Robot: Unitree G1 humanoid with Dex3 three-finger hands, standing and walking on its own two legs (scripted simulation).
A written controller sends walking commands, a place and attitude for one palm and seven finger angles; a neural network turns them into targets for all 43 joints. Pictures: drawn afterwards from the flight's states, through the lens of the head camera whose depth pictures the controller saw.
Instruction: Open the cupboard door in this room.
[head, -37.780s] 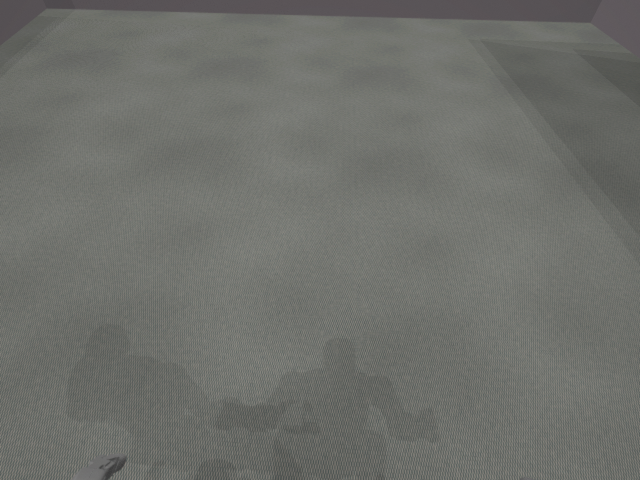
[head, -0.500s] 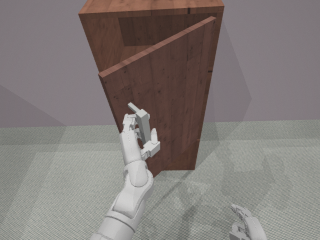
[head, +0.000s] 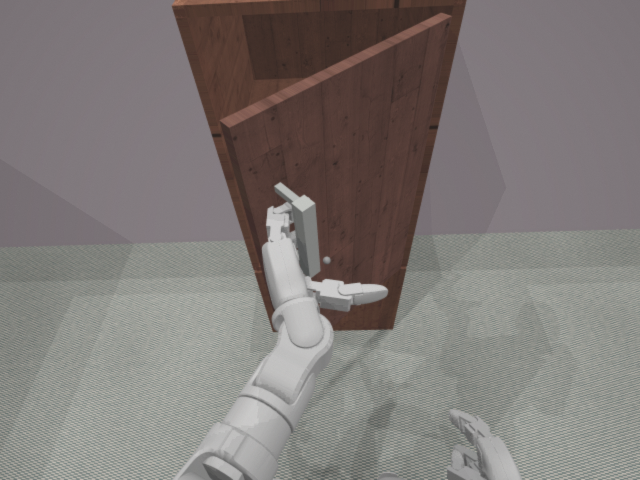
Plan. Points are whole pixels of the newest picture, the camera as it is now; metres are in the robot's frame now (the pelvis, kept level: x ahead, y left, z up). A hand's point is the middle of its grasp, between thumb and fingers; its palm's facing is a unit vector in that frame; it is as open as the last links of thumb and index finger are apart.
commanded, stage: open thumb and fingers to let go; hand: left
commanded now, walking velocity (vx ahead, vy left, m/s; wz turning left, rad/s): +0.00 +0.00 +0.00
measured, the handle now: (297, 232) +0.41 +0.04 +0.09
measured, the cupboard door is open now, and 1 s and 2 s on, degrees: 42 48 48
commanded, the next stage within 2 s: slide the hand sideways off the handle in 0.14 s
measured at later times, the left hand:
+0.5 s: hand (344, 293) +0.32 -0.02 +0.08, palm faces -0.17 -0.99 +0.00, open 16.3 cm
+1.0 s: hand (318, 314) +0.29 +0.01 +0.08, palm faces -0.08 -1.00 +0.01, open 16.1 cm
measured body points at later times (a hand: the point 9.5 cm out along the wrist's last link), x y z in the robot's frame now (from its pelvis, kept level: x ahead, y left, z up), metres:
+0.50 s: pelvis +0.00 +0.02 +0.00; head +0.03 +0.00 +0.45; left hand +0.33 +0.04 +0.08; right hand +0.14 -0.20 -0.11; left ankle +0.01 +0.13 -0.70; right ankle +0.04 -0.07 -0.70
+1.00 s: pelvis +0.02 +0.02 +0.01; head +0.03 +0.00 +0.46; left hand +0.29 +0.07 +0.08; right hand +0.18 -0.20 -0.08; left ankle +0.01 +0.13 -0.70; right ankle +0.04 -0.07 -0.70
